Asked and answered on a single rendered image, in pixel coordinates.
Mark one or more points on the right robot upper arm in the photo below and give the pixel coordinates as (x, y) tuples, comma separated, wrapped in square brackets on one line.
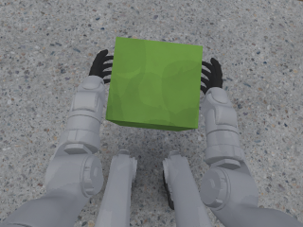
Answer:
[(232, 196)]

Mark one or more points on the left robot upper arm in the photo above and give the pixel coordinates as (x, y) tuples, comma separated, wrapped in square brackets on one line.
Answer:
[(70, 181)]

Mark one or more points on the left robot hand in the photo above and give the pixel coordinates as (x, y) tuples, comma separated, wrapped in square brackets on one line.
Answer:
[(99, 65)]

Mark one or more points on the left robot shin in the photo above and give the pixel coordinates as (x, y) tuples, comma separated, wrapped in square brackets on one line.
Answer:
[(122, 151)]

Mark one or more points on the carton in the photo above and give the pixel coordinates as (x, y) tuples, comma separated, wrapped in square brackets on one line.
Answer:
[(155, 85)]

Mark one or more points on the right robot shin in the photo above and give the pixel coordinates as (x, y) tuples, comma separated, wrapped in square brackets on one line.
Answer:
[(174, 152)]

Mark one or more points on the right robot forearm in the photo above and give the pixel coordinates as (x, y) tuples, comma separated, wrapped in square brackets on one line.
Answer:
[(223, 147)]

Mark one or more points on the left robot forearm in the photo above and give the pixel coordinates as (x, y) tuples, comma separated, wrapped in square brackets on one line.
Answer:
[(81, 135)]

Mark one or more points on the right robot hand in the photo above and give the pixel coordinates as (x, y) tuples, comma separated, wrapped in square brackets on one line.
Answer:
[(215, 77)]

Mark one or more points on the robot shin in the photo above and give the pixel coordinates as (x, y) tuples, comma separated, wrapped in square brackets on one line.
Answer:
[(174, 152), (122, 151)]

